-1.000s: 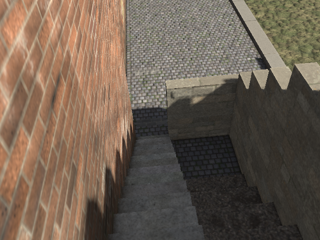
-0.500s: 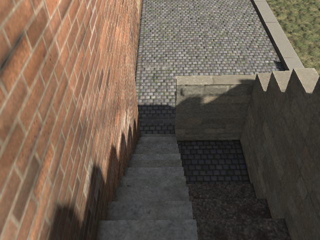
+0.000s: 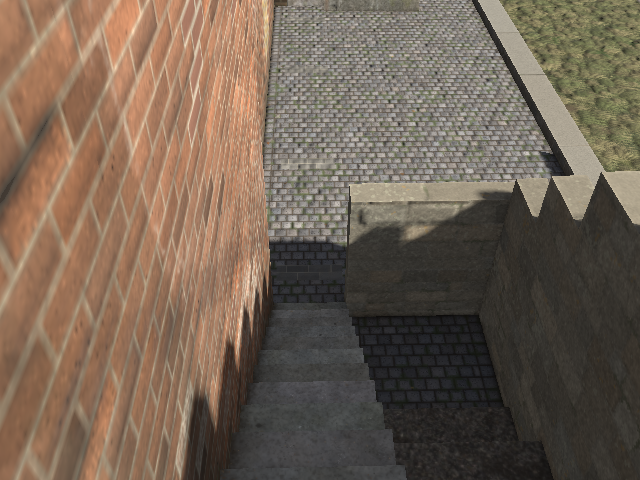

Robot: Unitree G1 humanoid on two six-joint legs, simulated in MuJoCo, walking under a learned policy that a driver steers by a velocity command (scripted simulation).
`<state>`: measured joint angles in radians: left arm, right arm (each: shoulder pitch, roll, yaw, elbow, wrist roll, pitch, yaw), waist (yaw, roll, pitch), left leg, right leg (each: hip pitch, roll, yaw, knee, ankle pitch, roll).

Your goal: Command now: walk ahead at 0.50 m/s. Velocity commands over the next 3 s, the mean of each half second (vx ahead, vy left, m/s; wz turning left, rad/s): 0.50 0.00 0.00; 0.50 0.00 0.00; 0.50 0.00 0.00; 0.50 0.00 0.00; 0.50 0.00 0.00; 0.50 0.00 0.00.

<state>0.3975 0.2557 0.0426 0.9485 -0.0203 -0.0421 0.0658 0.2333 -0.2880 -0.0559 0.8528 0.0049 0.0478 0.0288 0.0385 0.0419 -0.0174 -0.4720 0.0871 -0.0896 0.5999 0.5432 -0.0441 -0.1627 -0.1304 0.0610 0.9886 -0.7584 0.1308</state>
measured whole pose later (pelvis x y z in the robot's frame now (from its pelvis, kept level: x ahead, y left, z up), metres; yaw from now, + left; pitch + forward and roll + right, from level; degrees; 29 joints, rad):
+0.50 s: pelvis +0.20 +0.04 -0.20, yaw +0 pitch -4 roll +0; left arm 0.16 0.21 0.07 0.73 -0.03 0.06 -0.06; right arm 0.54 -0.10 0.00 1.00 0.05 -0.01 -0.12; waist -0.08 -0.09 0.01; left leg -0.20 0.05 0.05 1.11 -0.84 -0.01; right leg -0.58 -0.08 0.14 0.76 0.38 0.07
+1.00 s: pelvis +0.44 +0.00 -0.35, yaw +0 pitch -3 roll -2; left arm 0.55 0.10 -0.02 1.08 -0.01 -0.08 0.06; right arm 0.15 -0.20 -0.03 0.87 -0.01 -0.02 0.01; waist 0.05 0.04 -0.02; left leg -0.67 0.03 -0.16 0.69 0.51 0.02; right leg -0.17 0.06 0.00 0.82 -0.60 -0.04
